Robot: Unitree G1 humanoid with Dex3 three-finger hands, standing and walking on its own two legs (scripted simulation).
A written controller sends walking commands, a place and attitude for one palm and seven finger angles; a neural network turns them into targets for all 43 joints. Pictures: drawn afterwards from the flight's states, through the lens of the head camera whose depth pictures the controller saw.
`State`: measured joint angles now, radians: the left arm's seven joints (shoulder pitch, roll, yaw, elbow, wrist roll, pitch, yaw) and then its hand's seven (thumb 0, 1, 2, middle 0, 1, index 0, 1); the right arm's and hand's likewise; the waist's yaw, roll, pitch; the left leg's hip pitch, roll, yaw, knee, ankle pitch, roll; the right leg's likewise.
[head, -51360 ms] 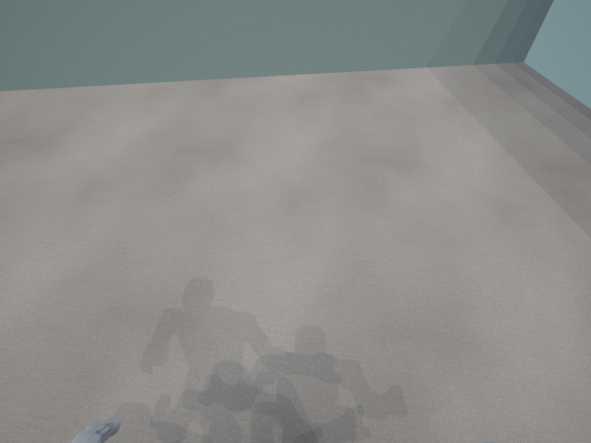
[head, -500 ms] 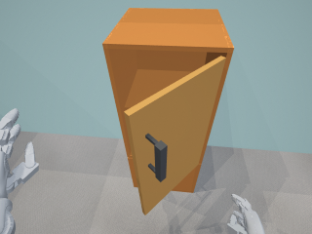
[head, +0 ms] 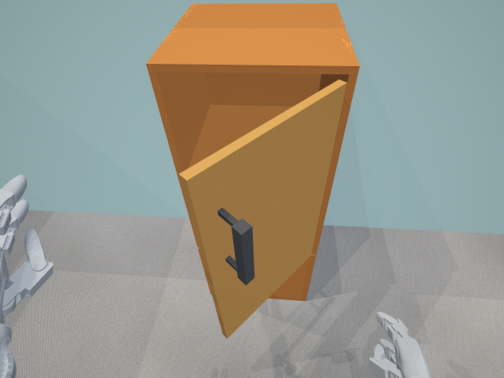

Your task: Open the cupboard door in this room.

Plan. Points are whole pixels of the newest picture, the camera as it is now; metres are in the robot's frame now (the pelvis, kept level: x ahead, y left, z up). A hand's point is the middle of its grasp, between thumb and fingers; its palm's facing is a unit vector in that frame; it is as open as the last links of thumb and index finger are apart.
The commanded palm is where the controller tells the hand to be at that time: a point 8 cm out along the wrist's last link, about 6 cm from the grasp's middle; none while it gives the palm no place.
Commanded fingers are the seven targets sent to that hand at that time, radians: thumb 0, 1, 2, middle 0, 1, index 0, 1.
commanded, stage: step back with the hand held close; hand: left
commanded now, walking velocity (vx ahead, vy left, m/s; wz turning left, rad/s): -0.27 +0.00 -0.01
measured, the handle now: (235, 247) +0.32 +0.07 +0.04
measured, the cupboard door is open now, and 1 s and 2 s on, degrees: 49 49 49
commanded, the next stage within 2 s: stop stepping back and stand still in 0.98 s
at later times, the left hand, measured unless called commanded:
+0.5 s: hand out of the picture +0.12 +0.29 +0.15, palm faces +0.42 -0.76 -0.49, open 7.4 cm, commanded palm +0.06 +0.33 +0.17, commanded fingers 0.00 0.90 0.90 -0.20 -0.30 -0.20 -0.30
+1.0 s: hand out of the picture +0.03 +0.31 +0.17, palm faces +0.48 -0.79 -0.38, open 7.4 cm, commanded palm -0.03 +0.34 +0.17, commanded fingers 0.00 0.90 0.90 -0.20 -0.30 -0.20 -0.30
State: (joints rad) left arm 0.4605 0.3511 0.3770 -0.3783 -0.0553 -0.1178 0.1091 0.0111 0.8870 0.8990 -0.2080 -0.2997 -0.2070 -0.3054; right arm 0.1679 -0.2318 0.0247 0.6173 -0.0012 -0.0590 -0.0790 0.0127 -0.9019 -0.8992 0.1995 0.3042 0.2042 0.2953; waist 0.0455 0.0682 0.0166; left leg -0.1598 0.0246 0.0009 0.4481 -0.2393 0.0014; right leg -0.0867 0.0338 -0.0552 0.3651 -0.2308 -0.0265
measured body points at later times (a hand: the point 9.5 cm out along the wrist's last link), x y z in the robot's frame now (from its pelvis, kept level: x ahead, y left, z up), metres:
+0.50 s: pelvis -0.08 +0.03 -0.01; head -0.07 +0.04 +0.44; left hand +0.09 +0.33 +0.18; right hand +0.10 -0.21 -0.08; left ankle +0.00 +0.12 -0.74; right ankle -0.02 -0.10 -0.74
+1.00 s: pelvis -0.17 +0.04 -0.01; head -0.15 +0.08 +0.44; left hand +0.00 +0.35 +0.19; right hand +0.00 -0.17 -0.08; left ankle -0.04 +0.12 -0.74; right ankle -0.28 -0.11 -0.67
